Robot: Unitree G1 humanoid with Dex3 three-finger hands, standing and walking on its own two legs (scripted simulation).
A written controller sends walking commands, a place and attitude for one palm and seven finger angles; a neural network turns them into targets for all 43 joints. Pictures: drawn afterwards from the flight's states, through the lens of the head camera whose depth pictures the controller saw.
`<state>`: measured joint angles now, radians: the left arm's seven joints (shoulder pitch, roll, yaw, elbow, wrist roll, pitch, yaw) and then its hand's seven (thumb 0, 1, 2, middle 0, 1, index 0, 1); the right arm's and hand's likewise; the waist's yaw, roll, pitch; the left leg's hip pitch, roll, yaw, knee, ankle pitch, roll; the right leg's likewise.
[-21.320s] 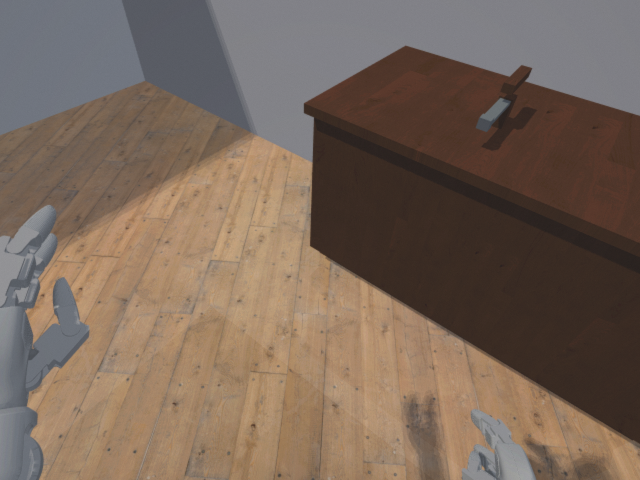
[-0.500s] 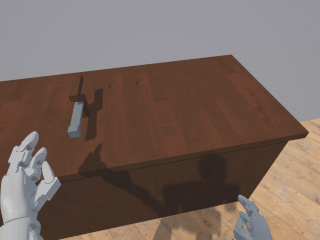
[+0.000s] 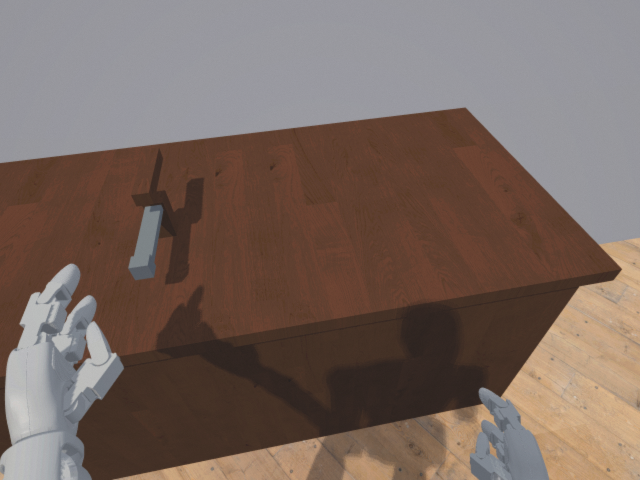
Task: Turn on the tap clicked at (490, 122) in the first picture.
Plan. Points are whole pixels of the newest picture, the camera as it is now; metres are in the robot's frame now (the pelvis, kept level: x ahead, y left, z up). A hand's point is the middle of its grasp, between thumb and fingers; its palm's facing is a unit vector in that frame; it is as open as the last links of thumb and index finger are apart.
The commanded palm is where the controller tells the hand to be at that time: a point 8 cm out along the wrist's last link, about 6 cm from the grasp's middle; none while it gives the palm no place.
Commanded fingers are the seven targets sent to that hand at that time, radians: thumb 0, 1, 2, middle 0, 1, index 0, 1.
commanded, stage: reach beside the lever's end, fingers flat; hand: left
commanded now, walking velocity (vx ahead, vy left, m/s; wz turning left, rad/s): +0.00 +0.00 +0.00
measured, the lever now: (142, 267) +0.38 +0.33 +0.04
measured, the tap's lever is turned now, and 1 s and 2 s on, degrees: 0 0 0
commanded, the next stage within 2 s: none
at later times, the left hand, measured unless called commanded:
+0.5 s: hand (110, 330) +0.23 +0.27 +0.11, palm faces +0.53 -0.84 -0.10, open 7.4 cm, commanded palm +0.20 +0.31 +0.11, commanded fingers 0.00 0.90 0.90 -0.19 -0.27 -0.19 -0.27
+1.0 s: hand (120, 306) +0.28 +0.30 +0.08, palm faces +0.55 -0.83 -0.09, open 7.6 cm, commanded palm +0.24 +0.34 +0.08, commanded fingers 0.00 0.90 0.90 -0.17 -0.21 -0.17 -0.21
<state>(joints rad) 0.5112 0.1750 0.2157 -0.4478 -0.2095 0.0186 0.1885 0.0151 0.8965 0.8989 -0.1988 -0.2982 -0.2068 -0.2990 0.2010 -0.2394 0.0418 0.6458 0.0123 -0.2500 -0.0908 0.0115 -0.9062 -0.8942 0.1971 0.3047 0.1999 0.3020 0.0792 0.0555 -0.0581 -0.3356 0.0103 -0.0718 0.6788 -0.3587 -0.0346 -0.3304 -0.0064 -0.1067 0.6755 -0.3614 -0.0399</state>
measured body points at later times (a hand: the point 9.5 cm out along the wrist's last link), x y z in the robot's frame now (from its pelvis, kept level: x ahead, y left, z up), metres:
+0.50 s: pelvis +0.00 +0.01 +0.00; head +0.00 -0.01 +0.45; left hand +0.20 +0.32 +0.11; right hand +0.18 -0.22 -0.09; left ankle +0.00 +0.15 -0.72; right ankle +0.00 -0.09 -0.72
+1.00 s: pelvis -0.01 +0.02 -0.01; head +0.02 +0.01 +0.44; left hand +0.25 +0.34 +0.09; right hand +0.16 -0.22 -0.10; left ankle +0.00 +0.15 -0.72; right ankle +0.00 -0.09 -0.72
